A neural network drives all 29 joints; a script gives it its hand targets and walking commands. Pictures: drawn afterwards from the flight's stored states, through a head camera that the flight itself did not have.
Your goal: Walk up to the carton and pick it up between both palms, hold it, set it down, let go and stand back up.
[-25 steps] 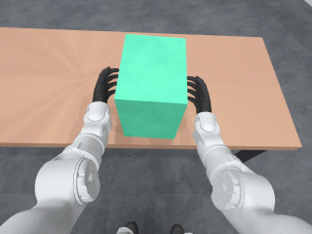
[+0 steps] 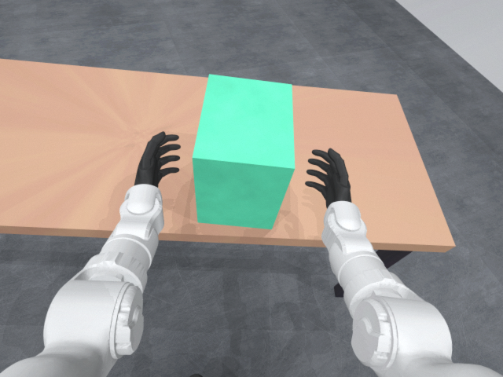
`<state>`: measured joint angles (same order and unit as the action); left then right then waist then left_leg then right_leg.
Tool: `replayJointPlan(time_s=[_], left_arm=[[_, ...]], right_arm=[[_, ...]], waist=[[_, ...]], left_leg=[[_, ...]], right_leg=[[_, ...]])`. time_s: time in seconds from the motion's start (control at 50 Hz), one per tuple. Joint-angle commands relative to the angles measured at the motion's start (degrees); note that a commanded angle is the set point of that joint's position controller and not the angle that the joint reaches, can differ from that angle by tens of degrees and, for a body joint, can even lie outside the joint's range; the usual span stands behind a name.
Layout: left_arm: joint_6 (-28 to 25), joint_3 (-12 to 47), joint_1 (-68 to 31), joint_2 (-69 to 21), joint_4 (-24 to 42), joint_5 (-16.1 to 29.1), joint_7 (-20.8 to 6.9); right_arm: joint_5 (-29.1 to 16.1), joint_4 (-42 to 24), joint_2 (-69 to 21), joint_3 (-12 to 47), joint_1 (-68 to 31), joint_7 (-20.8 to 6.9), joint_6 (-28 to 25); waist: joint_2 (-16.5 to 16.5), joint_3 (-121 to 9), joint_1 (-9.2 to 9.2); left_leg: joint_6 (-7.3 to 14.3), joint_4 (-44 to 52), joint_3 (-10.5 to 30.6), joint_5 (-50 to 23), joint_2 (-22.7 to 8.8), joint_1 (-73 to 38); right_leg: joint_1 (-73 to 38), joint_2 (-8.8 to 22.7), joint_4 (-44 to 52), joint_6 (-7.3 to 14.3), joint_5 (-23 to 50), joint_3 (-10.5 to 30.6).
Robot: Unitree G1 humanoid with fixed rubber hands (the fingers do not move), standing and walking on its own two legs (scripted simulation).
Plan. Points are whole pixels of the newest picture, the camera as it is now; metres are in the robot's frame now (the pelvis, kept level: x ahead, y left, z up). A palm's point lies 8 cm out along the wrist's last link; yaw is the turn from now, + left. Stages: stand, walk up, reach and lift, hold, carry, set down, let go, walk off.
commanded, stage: set down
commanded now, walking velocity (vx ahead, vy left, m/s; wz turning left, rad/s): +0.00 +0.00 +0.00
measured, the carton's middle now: (242, 156) +0.54 +0.00 -0.04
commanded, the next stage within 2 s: none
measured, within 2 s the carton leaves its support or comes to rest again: neither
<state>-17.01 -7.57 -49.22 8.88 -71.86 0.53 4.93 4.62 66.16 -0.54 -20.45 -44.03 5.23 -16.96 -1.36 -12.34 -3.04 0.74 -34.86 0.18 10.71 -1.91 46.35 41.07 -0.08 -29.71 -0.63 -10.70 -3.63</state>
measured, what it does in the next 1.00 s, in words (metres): stands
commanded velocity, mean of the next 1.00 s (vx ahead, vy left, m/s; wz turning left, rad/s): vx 0.00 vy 0.00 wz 0.00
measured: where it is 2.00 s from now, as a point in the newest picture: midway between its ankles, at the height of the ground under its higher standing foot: outside the picture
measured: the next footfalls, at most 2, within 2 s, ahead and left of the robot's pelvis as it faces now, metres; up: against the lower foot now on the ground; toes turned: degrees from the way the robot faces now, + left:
none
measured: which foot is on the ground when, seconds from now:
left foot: down 0.00-1.00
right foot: down 0.00-1.00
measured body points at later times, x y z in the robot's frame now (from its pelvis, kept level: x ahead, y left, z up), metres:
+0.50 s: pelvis +0.00 -0.01 -0.01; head +0.08 +0.02 +0.43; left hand +0.38 +0.18 -0.03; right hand +0.35 -0.18 -0.02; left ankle +0.04 +0.10 -0.72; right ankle +0.02 -0.13 -0.72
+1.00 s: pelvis +0.01 -0.01 -0.01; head +0.07 +0.01 +0.44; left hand +0.31 +0.20 -0.05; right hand +0.30 -0.18 -0.05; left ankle +0.04 +0.10 -0.72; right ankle +0.02 -0.13 -0.72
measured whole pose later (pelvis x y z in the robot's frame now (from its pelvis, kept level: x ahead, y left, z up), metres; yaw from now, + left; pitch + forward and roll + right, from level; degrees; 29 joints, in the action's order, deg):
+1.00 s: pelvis +0.01 -0.01 -0.01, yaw +0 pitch +12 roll -2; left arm -26.2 -1.8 -12.3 11.7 -50.8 7.0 -1.4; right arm -4.9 55.1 0.9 -2.2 -12.5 5.0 -30.9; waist -0.6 -5.2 -1.5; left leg -0.1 -42.1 0.4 17.3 -2.3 36.7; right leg 32.1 -0.3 -38.2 0.0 -18.0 -3.5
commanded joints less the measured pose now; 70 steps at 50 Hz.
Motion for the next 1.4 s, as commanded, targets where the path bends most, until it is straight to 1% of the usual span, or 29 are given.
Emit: replayJointPlan(time_s=[0.0,0.04,0.06,0.12,0.18,0.28,0.3,0.32,0.34,0.38,0.4,0.42,0.44,0.46,0.48,0.54,0.56,0.64,0.76,0.9,1.1,1.12,1.14,1.16,1.18,1.22,1.28,1.32,1.38], left_arm=[[-4.72,0.52,-22.52,3.7,15.41,-0.27,-0.59],[-4.98,-0.35,-18.0,4.17,18.63,-0.97,-1.09],[-4.89,-0.44,-20.32,5.3,19.4,-0.84,-1.32],[-6.02,0.41,-16.26,5.3,20.67,0.02,-1.97],[-7.87,2.76,-12.78,5.29,23.17,2.78,-2.19],[-9.08,4.31,-9.99,6.78,21.81,5.36,-3.45],[-9.67,4.63,-5.2,6.3,23.37,5.74,-3.75],[-9.54,4.46,-8.31,7.48,22.87,5.86,-4.0],[-9.87,4.6,-3.9,6.9,24.01,5.82,-4.16],[-9.44,4.3,-3.57,8.03,24.18,5.63,-4.64],[-9.92,4.19,2.31,7.38,26.14,5.53,-4.83],[-9.55,4.06,-0.03,8.13,25.68,5.27,-5.07],[-9.75,3.96,6.88,6.89,27.23,4.89,-5.28],[-9.22,3.31,0.21,9.25,26.93,5.03,-5.41],[-9.26,3.88,4.44,8.26,27.18,5.19,-5.34],[-9.78,4.73,7.95,7.68,29.76,5.91,-5.14],[-9.46,4.78,3.47,8.85,28.68,6.24,-5.12],[-10.36,5.04,8.41,8.69,30.59,7.04,-5.13],[-11.2,4.15,18.47,7.89,30.49,5.77,-5.93],[-12.48,4.57,20.4,8.77,30.98,6.89,-6.15],[-14.11,5.14,32.35,8.95,34.39,7.18,-6.54],[-15.65,8.36,1.66,7.94,46.96,9.55,-5.24],[-15.42,12.02,10.28,8.7,41.31,12.88,-2.49],[-15.2,11.1,11.64,7.97,39.67,13.88,-1.52],[-14.68,11.31,14.59,8.1,38.06,13.82,-1.47],[-13.83,9.74,19.94,8.12,34.24,11.05,-2.74],[-12.94,3.8,28.96,6.68,28.59,3.98,-5.69],[-12.03,1.02,32.44,5.25,27.29,0.7,-7.16],[-9.12,0.47,34.24,4.13,30.32,-0.82,-7.97]], right_arm=[[-1.36,-12.18,6.9,2.11,-19.58,0.15,-5.36],[-1.8,-14.05,7.35,2.9,-15.53,0.3,-6.68],[-1.72,-15.12,7.75,2.68,-18.27,0.39,-6.71],[-1.79,-15.84,7.42,3.53,-14.3,0.32,-7.74],[-3.15,-18.61,6.55,5.49,-11.04,0.06,-8.46],[-5.07,-19.39,6.08,8.52,-8.81,0.0,-8.57],[-5.69,-20.73,5.49,9.71,-4.29,-0.02,-9.31],[-5.96,-20.16,6.14,9.8,-7.72,0.1,-9.13],[-6.53,-20.46,5.89,10.64,-3.17,0.08,-9.85],[-7.26,-20.09,6.66,11.36,-3.31,0.14,-9.95],[-8.1,-21.31,5.85,12.61,2.28,0.2,-11.08],[-8.1,-20.44,6.6,12.54,-0.22,0.26,-11.04],[-8.77,-21.07,5.8,13.77,6.38,0.16,-12.02],[-8.45,-21.37,7.2,12.87,-0.28,0.33,-11.53],[-8.47,-21.25,6.69,13.2,4.2,0.11,-11.81],[-9.12,-22.72,6.55,14.1,7.31,-0.07,-12.58],[-8.65,-22.09,7.28,13.47,2.97,-0.06,-12.03],[-9.21,-23.1,6.78,14.78,7.15,-0.13,-13.04],[-9.85,-20.23,6.24,16.77,15.46,0.15,-15.42],[-9.27,-20.36,6.23,17.15,16.79,-0.1,-16.89],[-9.67,-21.29,5.62,19.73,27.32,-0.68,-20.16],[-6.93,-39.5,2.48,18.63,-1.0,0.5,-18.9],[-7.85,-35.91,0.61,20.04,6.51,-0.01,-16.7],[-8.13,-35.35,1.25,18.44,7.76,0.19,-15.02],[-8.82,-32.77,0.83,19.99,11.48,0.53,-14.07],[-9.79,-27.6,0.53,21.5,15.86,1.54,-14.02],[-11.57,-15.5,1.74,21.91,22.57,3.31,-17.9],[-12.14,-9.73,2.51,21.24,24.09,4.31,-20.99],[-12.16,-8.46,3.6,20.53,24.4,5.27,-23.0]], waist=[[8.98,-39.79,0.22],[8.56,-40.15,0.21],[8.75,-40.08,0.32],[7.85,-37.46,-0.22],[7.23,-37.57,-0.47],[5.94,-35.43,-0.39],[5.32,-35.39,-0.36],[5.61,-35.61,-0.13],[5.51,-34.85,-0.22],[5.96,-33.77,0.02],[5.7,-33.0,0.41],[6.4,-32.22,0.51],[6.36,-30.99,0.73],[6.73,-30.67,0.88],[6.92,-28.39,0.71],[6.91,-27.13,1.1],[7.1,-26.77,0.72],[6.48,-26.27,1.16],[6.57,-21.47,1.53],[6.25,-17.16,1.36],[6.43,-13.06,1.65],[5.34,-26.06,3.36],[4.73,-18.56,2.45],[2.9,-19.71,2.52],[3.67,-19.03,2.29],[4.5,-20.87,3.03],[5.43,-18.83,3.71],[5.25,-13.53,3.65],[4.49,-6.23,3.37]], left_leg=[[-3.97,-0.26,0.78,-18.81,0.96,-27.41],[-3.88,-0.85,0.77,-20.22,1.28,-28.12],[-3.7,-1.09,0.5,-18.94,1.6,-26.64],[-2.89,-1.0,0.64,-14.57,1.76,-24.63],[-1.98,-1.48,1.04,-11.34,1.92,-22.17],[-0.82,-2.44,1.02,-6.74,2.28,-17.69],[-0.62,-2.78,1.23,-8.11,2.39,-17.72],[-0.62,-2.95,1.06,-7.95,2.52,-16.89],[-0.65,-3.32,1.26,-9.01,2.51,-17.35],[-0.78,-3.48,1.1,-9.25,2.67,-17.4],[-0.85,-3.69,1.26,-11.11,2.74,-18.69],[-1.02,-3.61,1.17,-10.7,2.76,-18.69],[-1.15,-3.74,1.43,-12.73,2.69,-20.25],[-1.21,-3.55,1.09,-10.89,2.84,-19.2],[-1.16,-3.22,1.17,-9.77,2.67,-19.28],[-1.21,-2.87,1.36,-9.31,2.39,-20.51],[-1.23,-2.77,1.23,-7.6,2.36,-19.59],[-1.31,-3.42,1.05,-9.56,2.39,-20.43],[-2.44,-3.53,1.11,-13.76,2.35,-25.03],[-2.6,-2.44,0.83,-10.55,2.06,-24.56],[-3.09,-2.29,0.48,-11.79,1.95,-27.3],[-3.0,-3.07,-1.2,1.2,0.81,-18.17],[-2.08,-0.43,-0.85,7.65,1.57,-18.18],[-1.91,-0.82,-0.92,5.18,0.97,-19.91],[-1.92,-1.26,-1.01,3.67,1.32,-21.03],[-2.72,-2.77,-0.84,-5.65,1.88,-23.16],[-4.65,-5.64,0.93,-19.28,2.97,-28.72],[-5.2,-5.99,1.68,-20.73,3.34,-31.6],[-5.02,-3.9,1.74,-18.27,3.1,-35.82]], right_leg=[[-14.02,-2.14,-0.54,2.42,12.44,0.21],[-15.52,-2.49,-1.12,2.18,14.63,0.19],[-14.89,-2.38,-1.26,2.06,13.27,0.3],[-14.67,-2.33,-2.05,1.98,10.71,0.42],[-14.03,-2.16,-3.66,1.88,8.97,0.83],[-14.82,-1.68,-5.48,1.8,6.39,2.0],[-16.19,-1.75,-6.24,1.68,8.53,2.13],[-16.34,-1.65,-6.38,1.67,8.07,2.43],[-17.07,-1.84,-7.09,1.66,9.36,2.47],[-17.36,-1.9,-7.28,1.64,9.21,2.65],[-18.23,-2.05,-7.33,1.57,11.34,2.63],[-17.52,-2.06,-7.2,1.71,10.26,2.71],[-18.55,-2.33,-7.37,1.78,12.19,2.65],[-17.14,-2.22,-6.84,1.74,9.75,2.67],[-16.78,-2.37,-6.98,1.89,8.34,2.57],[-16.84,-2.44,-6.67,2.1,7.21,2.64],[-15.78,-2.33,-6.44,2.12,5.26,2.69],[-17.24,-2.26,-6.74,2.02,7.45,2.91],[-18.07,-2.58,-5.36,1.91,10.36,2.5],[-17.74,-2.3,-3.78,2.04,6.3,2.58],[-19.9,-2.4,-3.29,2.13,7.99,2.82],[-14.74,-0.26,-4.27,1.92,-4.18,4.69],[-17.99,-0.02,-4.3,2.39,-6.31,5.06],[-18.2,0.18,-4.86,2.38,-3.81,4.45],[-19.17,0.26,-4.91,2.35,-2.68,4.65],[-21.0,-0.03,-4.85,1.84,4.63,4.56],[-20.52,-0.68,-3.81,0.65,14.38,3.51],[-18.7,-1.15,-2.46,0.56,14.67,2.56],[-19.79,-2.15,0.32,0.96,10.33,1.65]])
